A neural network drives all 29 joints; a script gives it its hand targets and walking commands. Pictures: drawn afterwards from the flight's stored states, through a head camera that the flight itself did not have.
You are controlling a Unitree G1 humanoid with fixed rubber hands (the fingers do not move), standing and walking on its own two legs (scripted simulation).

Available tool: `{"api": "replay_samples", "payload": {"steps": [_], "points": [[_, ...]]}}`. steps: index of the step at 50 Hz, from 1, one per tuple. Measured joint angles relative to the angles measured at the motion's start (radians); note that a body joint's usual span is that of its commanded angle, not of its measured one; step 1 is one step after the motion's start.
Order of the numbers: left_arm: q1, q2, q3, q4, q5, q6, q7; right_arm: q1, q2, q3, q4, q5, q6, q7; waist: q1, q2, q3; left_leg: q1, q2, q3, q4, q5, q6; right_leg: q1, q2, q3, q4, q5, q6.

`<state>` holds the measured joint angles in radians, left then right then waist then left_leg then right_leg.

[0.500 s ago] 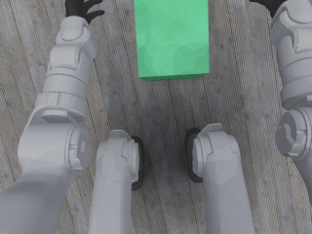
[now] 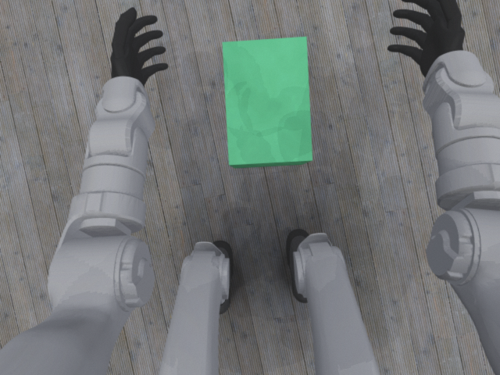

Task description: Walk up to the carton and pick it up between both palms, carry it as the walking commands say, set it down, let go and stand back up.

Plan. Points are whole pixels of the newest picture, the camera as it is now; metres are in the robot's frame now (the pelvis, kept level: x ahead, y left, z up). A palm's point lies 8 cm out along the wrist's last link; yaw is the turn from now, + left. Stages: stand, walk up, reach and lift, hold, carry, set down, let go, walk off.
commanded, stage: set down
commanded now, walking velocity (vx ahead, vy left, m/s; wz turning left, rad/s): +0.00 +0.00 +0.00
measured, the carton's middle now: (266, 110) +0.56 -0.04 -0.49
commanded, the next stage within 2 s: let go in 0.34 s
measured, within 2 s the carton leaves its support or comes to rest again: neither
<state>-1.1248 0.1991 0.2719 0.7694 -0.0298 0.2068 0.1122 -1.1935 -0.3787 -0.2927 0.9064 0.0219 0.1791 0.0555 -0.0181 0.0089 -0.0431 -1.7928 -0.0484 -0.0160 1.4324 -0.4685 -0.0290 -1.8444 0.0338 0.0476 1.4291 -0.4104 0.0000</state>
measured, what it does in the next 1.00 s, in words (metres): rises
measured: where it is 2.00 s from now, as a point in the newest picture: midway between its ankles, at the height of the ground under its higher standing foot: (260, 283)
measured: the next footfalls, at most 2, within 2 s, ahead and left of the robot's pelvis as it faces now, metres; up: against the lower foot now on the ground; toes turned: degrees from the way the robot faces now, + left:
none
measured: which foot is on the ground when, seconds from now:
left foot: down 0.00-1.00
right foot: down 0.00-1.00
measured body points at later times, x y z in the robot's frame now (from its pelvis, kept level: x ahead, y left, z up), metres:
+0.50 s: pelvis +0.02 -0.01 +0.10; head +0.33 -0.03 +0.43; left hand +0.53 +0.15 -0.02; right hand +0.52 -0.25 -0.02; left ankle +0.07 +0.13 -0.54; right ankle +0.09 -0.11 -0.54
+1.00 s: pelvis +0.07 +0.00 +0.18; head +0.22 +0.00 +0.60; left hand +0.35 +0.22 +0.08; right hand +0.34 -0.24 +0.08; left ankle +0.07 +0.13 -0.54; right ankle +0.09 -0.11 -0.54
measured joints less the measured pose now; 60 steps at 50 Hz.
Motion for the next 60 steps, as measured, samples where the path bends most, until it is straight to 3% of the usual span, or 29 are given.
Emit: {"api": "replay_samples", "payload": {"steps": [16,21,25,30,36,47,60], "points": [[0.048,-0.046,0.071,0.031,0.081,-0.032,-0.044,0.052,0.041,-0.060,0.028,-0.094,-0.033,0.033,0.012,0.001,-0.010,0.303,0.009,-0.010,-0.397,0.142,0.002,0.305,-0.001,0.009,-0.392,0.135,-0.001],[0.047,-0.064,0.105,0.050,0.134,-0.048,-0.054,0.054,0.062,-0.094,0.045,-0.145,-0.048,0.037,0.010,0.002,0.000,0.348,0.011,-0.015,-0.464,0.169,-0.001,0.351,-0.001,0.007,-0.460,0.160,-0.004],[0.100,-0.080,0.099,0.008,0.167,-0.057,-0.058,0.110,0.088,-0.102,-0.004,-0.177,-0.053,0.027,0.012,0.000,0.009,0.369,0.016,-0.018,-0.496,0.178,-0.003,0.374,0.003,0.005,-0.494,0.171,-0.006],[0.300,-0.084,0.033,-0.129,0.164,-0.056,-0.070,0.310,0.131,-0.057,-0.166,-0.186,-0.048,0.005,0.010,-0.005,0.004,0.431,0.021,-0.021,-0.542,0.181,-0.003,0.436,0.007,0.006,-0.541,0.176,-0.008],[0.581,-0.053,-0.053,-0.259,0.116,-0.057,-0.102,0.599,0.138,0.039,-0.318,-0.128,-0.046,0.008,0.015,-0.007,0.004,0.598,0.022,-0.027,-0.614,0.182,0.002,0.605,0.006,0.005,-0.613,0.174,-0.009],[0.911,-0.042,-0.128,-0.224,0.069,-0.150,-0.144,0.955,0.148,0.140,-0.314,-0.071,-0.140,0.017,0.020,0.000,-0.002,0.992,0.019,-0.040,-0.761,0.183,0.017,1.009,-0.006,-0.004,-0.766,0.168,-0.001],[1.260,-0.017,-0.202,-0.296,0.039,-0.186,-0.163,1.342,0.170,0.221,-0.438,-0.037,-0.158,0.009,0.013,0.008,0.071,1.448,0.028,-0.037,-0.924,0.181,0.034,1.475,-0.006,0.001,-0.951,0.177,0.006]]}}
